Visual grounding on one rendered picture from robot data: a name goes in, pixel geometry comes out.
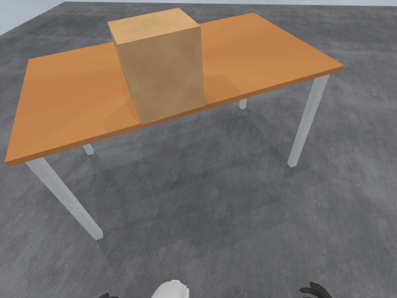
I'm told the carton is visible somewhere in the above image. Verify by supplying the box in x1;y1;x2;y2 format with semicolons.
107;8;205;125

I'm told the table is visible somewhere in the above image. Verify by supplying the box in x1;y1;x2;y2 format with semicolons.
5;13;344;240

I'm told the right robot hand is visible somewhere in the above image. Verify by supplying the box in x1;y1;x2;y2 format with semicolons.
300;282;332;298

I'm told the robot left thigh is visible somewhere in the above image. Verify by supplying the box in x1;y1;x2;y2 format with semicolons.
151;281;189;298

